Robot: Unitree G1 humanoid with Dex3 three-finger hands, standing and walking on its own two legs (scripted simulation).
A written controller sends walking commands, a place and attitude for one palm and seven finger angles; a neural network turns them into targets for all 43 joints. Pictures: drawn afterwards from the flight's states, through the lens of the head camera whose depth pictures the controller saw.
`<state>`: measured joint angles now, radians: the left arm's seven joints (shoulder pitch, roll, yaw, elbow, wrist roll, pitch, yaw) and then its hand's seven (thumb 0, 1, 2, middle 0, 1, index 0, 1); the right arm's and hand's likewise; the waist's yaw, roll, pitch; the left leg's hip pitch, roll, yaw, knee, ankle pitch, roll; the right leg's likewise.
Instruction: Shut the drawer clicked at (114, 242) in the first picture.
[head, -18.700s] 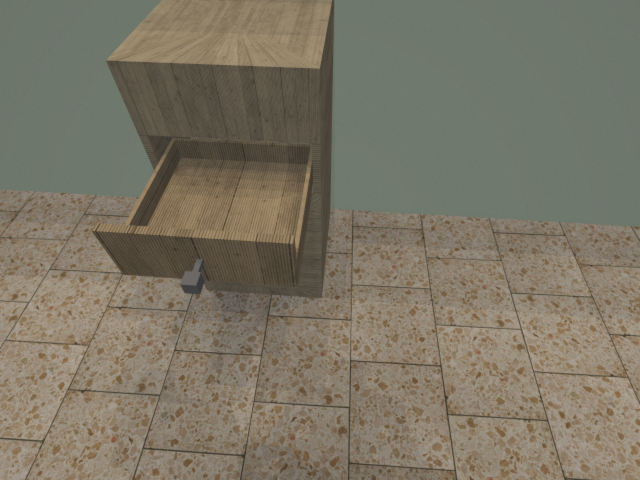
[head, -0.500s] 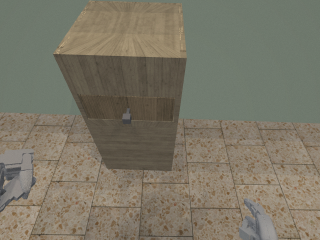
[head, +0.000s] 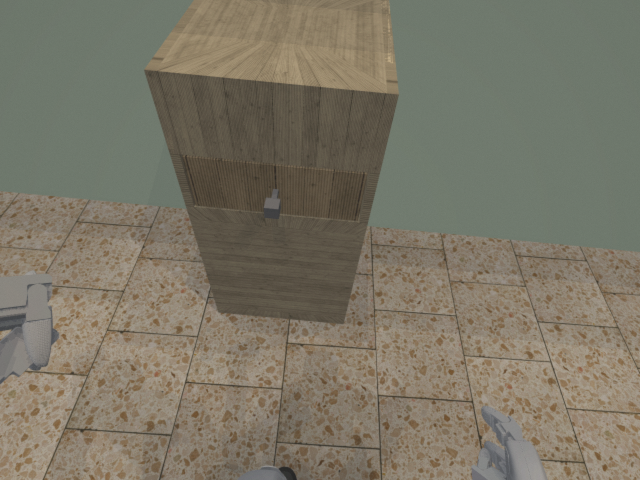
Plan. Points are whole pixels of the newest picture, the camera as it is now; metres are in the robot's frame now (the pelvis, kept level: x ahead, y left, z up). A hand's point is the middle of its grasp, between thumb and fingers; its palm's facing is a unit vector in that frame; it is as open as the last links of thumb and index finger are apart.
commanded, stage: step back with the hand held close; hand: left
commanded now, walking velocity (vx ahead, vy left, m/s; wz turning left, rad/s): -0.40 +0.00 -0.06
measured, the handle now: (273, 202) +0.67 +0.11 -0.14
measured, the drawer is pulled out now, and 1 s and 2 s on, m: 0.00 0.00 0.00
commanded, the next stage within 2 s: stop stepping back and stand still in 0.56 s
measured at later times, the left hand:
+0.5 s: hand out of the picture +0.13 +0.25 +0.18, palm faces +0.35 -0.85 -0.40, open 3.2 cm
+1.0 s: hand out of the picture +0.04 +0.27 +0.17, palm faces +0.35 -0.87 -0.36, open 3.2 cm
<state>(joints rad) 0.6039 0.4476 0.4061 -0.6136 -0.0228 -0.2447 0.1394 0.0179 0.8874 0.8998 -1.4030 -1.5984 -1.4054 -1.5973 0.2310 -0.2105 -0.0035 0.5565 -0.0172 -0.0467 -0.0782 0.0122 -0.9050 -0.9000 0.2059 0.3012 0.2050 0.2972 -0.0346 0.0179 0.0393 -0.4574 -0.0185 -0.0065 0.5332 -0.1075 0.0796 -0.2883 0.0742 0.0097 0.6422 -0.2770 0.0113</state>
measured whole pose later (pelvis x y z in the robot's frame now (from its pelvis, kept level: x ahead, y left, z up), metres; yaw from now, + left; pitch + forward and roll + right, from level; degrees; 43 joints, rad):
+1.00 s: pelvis -0.16 +0.03 +0.00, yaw -6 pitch +0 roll -1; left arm 0.62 0.37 0.38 -0.54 -0.07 -0.18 0.15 0.01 0.89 0.90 -1.41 -1.60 -1.41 -1.60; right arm 0.30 -0.21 0.00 0.68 0.01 -0.07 -0.08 0.01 -0.90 -0.90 0.21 0.30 0.21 0.30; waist -0.01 -0.02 -0.10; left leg -0.37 -0.03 0.03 0.59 -0.24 0.06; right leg -0.09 -0.01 -0.03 0.54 -0.44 0.01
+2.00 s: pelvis -0.18 +0.03 +0.01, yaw -3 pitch +0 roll +0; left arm 0.63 0.37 0.33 -0.60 -0.03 -0.19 0.14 0.02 0.89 0.90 -1.40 -1.60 -1.40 -1.60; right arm 0.16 -0.21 0.00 0.59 0.01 -0.09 -0.06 0.01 -0.91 -0.90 0.20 0.30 0.20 0.30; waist 0.00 0.00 0.07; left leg -0.23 0.03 0.05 0.50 -0.27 -0.01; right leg -0.19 0.03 -0.05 0.49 -0.30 -0.04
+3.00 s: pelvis -0.21 +0.07 +0.01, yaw -3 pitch -1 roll +0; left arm 0.25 0.16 0.00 1.12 0.01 0.00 0.02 0.01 0.91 0.90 -0.21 -0.32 -0.21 -0.32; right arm 0.26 -0.16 -0.02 1.11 -0.02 0.00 -0.02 0.00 -0.91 -0.90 0.20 0.30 0.20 0.30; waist -0.01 0.02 0.03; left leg -0.22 -0.02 0.07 0.42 -0.17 0.05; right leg -0.19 -0.02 -0.04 0.42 -0.21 0.00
